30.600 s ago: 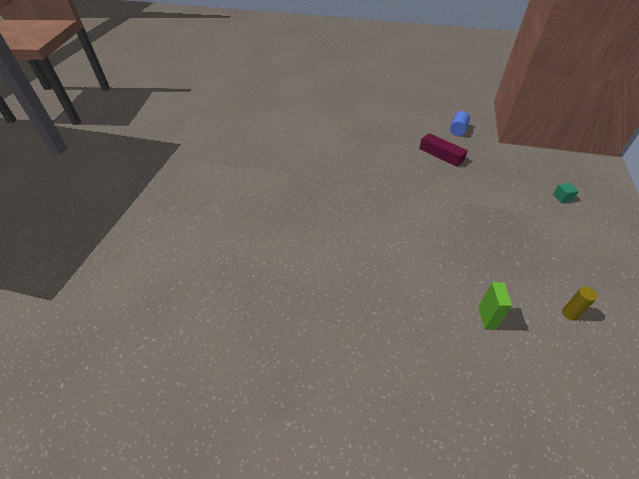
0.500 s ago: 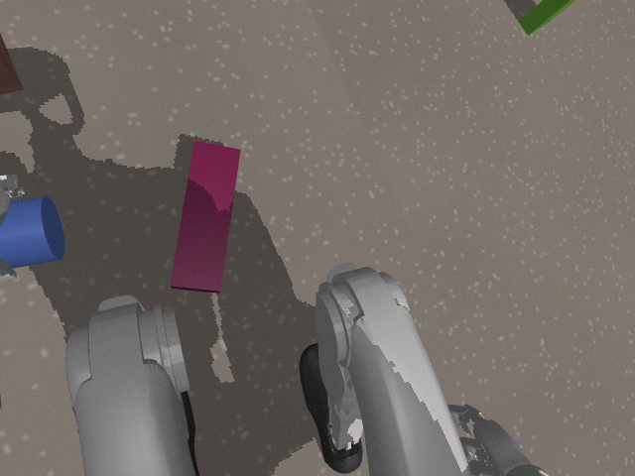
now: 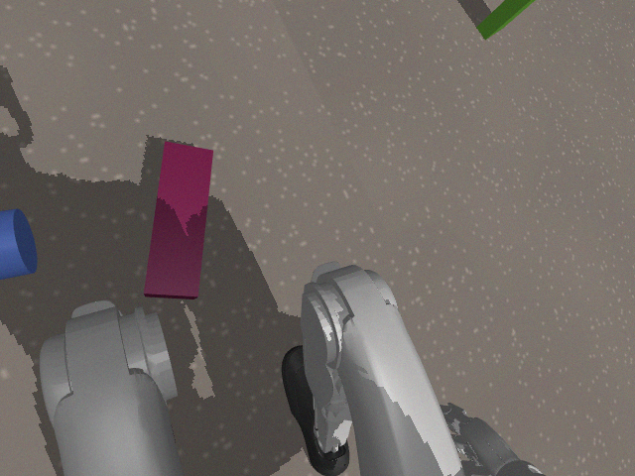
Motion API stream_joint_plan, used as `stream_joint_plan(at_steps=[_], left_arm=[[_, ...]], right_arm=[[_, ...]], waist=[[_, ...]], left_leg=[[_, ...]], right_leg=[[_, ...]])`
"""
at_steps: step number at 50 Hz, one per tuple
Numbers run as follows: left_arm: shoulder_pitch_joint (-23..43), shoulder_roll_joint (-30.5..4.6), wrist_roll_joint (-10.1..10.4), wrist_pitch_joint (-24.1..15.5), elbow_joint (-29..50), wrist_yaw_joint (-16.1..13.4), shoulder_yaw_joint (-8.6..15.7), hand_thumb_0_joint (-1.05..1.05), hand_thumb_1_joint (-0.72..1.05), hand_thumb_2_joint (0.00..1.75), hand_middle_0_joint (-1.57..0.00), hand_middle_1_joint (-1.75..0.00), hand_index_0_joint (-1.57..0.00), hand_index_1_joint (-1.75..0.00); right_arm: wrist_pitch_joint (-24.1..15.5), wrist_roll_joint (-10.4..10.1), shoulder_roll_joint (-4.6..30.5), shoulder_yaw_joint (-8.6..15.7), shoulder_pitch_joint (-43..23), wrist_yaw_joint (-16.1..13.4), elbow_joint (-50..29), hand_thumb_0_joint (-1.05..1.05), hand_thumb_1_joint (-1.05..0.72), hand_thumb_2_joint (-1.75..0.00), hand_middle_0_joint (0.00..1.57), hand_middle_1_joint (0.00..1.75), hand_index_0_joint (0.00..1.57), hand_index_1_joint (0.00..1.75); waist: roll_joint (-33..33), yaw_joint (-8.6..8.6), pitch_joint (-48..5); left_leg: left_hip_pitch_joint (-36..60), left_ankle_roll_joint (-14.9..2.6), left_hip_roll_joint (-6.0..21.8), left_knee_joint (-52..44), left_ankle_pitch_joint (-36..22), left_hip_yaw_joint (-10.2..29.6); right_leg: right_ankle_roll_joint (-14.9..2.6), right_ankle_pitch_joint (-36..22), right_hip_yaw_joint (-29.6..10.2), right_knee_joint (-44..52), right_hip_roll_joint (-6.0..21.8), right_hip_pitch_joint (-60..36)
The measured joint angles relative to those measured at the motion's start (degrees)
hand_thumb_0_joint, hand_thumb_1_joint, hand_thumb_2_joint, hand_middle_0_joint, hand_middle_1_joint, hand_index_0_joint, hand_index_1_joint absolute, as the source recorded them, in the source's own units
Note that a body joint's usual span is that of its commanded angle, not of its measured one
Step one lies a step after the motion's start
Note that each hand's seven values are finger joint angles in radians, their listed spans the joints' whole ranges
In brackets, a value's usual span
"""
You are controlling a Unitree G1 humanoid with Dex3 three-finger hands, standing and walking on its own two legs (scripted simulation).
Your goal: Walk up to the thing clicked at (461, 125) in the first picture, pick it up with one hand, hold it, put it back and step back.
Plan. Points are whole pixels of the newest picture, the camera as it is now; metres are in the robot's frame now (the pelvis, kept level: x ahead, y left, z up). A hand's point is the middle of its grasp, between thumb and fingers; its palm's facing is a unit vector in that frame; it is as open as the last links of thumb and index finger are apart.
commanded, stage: rest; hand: left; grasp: from above
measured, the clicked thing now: out of the picture +0.40 +0.35 -0.25
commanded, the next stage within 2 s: open in 0.24 s
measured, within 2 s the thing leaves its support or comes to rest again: rests again in 0.78 s
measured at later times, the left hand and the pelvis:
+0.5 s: hand out of the picture +0.40 +0.36 -0.22, palm faces -0.44 -0.17 -0.88, open 11.0 cm; pelvis +0.00 +0.00 +0.00, yaw -1 degrees
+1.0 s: hand out of the picture +0.40 +0.36 -0.22, palm faces -0.42 -0.14 -0.90, open 12.7 cm; pelvis +0.00 +0.01 +0.00, yaw -2 degrees
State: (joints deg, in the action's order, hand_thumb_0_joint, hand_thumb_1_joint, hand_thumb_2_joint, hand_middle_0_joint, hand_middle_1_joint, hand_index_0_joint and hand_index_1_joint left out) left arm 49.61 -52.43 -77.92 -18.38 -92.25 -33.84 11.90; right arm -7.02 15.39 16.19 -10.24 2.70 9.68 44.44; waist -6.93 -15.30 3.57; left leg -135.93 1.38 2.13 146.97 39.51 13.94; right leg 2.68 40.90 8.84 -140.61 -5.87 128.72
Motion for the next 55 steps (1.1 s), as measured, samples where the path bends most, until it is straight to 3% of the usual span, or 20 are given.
stream_joint_plan(at_steps=[22,35,44,50,55], left_arm=[[1.09,-3.00,2.44,-0.20,-2.53,0.62,-0.18,-0.02,-0.11,0.46,-0.66,-0.47,-0.68,-0.48],[0.77,-3.34,1.75,-1.07,-2.45,-0.52,-1.97,-0.01,-0.11,0.66,-0.49,-0.64,-0.50,-0.63],[1.34,-2.38,1.81,0.65,-2.06,-1.72,-3.48,0.00,-0.20,0.77,-0.35,-0.76,-0.35,-0.75],[1.29,-2.09,2.87,1.86,-1.31,-1.37,-3.30,0.00,-0.28,0.84,-0.27,-0.83,-0.27,-0.82],[0.85,-2.29,3.63,1.94,-0.84,-0.50,-1.75,0.00,-0.35,0.90,-0.21,-0.89,-0.21,-0.88]], right_arm=[[-2.00,0.67,1.05,-2.66,-0.42,1.30,-1.96,0.00,-0.90,-0.90,0.20,0.30,0.20,0.30],[-2.14,1.10,1.41,-3.55,0.26,1.36,-1.93,0.00,-0.89,-0.90,0.20,0.30,0.20,0.30],[-3.01,1.02,0.95,-3.61,-0.20,2.03,-1.62,0.00,-0.89,-0.90,0.20,0.30,0.20,0.30],[-3.68,0.77,0.84,-3.73,-0.68,2.61,-2.22,0.00,-0.89,-0.90,0.20,0.30,0.20,0.30],[-3.64,0.72,0.83,-3.66,-1.07,2.71,-2.89,0.00,-0.89,-0.90,0.20,0.30,0.20,0.30]], waist=[[-0.16,-1.03,2.14],[-1.13,-0.97,1.93],[-1.09,-0.94,1.12],[-0.75,-0.90,1.47],[-0.54,-0.93,1.76]], left_leg=[[0.99,-0.31,0.35,0.60,0.43,0.97],[1.04,-0.48,0.20,0.77,-0.04,1.36],[0.61,-0.77,0.11,0.74,0.31,1.34],[0.66,-0.79,0.05,0.50,0.54,1.29],[0.87,-0.55,-0.03,0.16,0.47,1.30]], right_leg=[[0.58,-0.31,0.70,0.40,-0.60,-1.15],[0.65,-0.76,1.03,0.65,-0.65,-1.59],[0.48,-0.24,1.10,0.93,-0.57,-1.61],[0.68,0.06,1.06,1.16,-0.47,-1.74],[0.61,0.00,1.08,1.34,-0.35,-1.81]])
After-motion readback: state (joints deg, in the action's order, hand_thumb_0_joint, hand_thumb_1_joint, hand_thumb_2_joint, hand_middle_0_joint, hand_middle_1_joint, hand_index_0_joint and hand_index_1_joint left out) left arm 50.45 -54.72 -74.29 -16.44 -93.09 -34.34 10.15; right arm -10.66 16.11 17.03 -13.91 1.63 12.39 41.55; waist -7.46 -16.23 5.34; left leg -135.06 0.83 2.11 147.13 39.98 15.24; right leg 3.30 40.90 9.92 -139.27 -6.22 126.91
